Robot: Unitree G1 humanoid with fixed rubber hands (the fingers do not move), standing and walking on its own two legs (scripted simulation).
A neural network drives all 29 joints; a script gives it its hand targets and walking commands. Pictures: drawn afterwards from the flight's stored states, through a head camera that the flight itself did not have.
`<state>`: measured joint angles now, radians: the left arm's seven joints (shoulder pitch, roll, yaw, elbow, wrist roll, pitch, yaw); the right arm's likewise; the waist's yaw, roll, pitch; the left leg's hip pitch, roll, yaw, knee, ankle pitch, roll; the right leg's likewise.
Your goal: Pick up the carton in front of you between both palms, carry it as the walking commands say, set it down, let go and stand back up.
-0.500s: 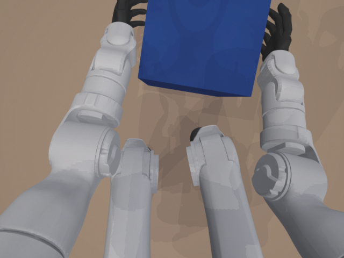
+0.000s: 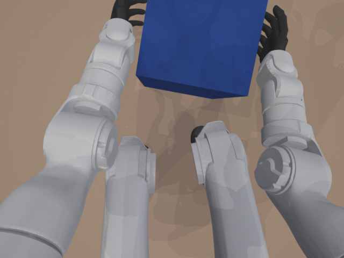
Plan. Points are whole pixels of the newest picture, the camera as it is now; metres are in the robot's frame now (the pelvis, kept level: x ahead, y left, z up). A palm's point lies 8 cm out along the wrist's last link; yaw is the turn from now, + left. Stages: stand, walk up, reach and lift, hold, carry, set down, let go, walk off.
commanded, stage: set down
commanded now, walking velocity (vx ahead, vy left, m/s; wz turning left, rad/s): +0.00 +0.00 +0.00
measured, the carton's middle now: (191, 48) +0.49 -0.10 -0.25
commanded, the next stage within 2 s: let go in 1.96 s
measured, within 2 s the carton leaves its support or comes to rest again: rests again in 0.66 s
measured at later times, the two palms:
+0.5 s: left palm (120, 23) +0.54 +0.05 -0.18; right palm (268, 52) +0.45 -0.24 -0.18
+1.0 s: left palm (112, 24) +0.54 +0.07 -0.20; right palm (289, 55) +0.44 -0.30 -0.19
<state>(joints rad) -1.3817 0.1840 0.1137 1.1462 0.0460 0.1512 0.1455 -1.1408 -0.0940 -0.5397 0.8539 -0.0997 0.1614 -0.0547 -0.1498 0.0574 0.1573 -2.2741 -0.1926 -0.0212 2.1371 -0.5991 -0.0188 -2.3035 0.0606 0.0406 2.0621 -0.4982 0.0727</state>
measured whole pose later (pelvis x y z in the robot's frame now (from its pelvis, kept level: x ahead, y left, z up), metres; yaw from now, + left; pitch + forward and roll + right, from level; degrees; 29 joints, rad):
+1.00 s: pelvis -0.01 -0.01 -0.02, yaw -2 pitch +38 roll -2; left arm -1.34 0.37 -0.08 0.97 -0.16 0.07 0.11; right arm -1.18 -0.32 -0.28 1.01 0.27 -0.04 -0.07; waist -0.14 0.00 0.33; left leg -2.26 -0.07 0.00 2.21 -0.61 0.01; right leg -2.31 -0.01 -0.03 2.12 -0.47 0.00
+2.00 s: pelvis +0.04 -0.01 +0.23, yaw -2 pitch +45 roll +0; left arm -0.99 0.24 0.15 0.86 0.05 0.17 0.04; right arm -0.78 -0.18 -0.38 0.72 0.07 0.10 0.02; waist -0.15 0.05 -0.14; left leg -1.63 -0.06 -0.03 1.30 -0.45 0.01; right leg -1.67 0.03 0.02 1.24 -0.34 0.00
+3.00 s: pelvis +0.13 +0.00 +0.39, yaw -3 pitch -1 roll -1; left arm 0.24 0.22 0.04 0.44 0.00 0.09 -0.06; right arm 0.22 -0.22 -0.04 0.43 0.00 0.10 0.07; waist 0.00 0.03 0.06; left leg -0.11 -0.04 -0.05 0.44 -0.31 0.04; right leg -0.17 0.03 0.05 0.42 -0.23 0.01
